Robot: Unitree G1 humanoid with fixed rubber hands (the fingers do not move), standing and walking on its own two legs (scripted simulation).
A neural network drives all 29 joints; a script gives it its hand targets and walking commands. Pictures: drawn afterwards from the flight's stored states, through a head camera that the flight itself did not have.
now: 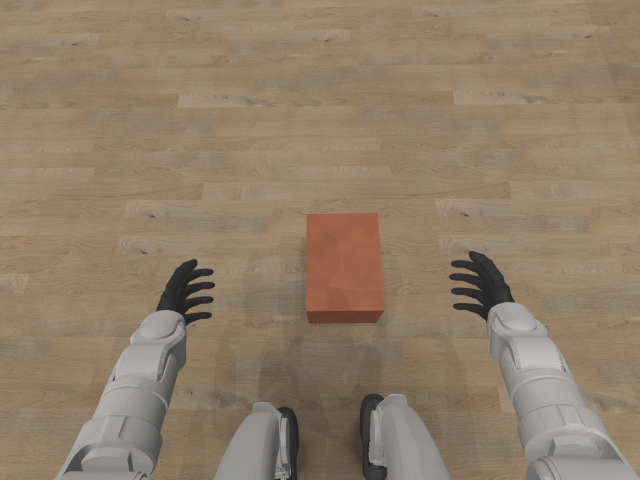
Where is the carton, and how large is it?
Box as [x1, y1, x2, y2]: [306, 213, 383, 322]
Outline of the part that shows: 377,213 307,214 306,312 309,322 375,322 383,311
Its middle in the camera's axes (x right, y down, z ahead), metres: +0.07 +0.09 +1.07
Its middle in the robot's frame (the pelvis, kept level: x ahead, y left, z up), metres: +0.54 -0.04 -0.61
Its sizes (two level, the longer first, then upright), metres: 0.260 0.190 0.182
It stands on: the floor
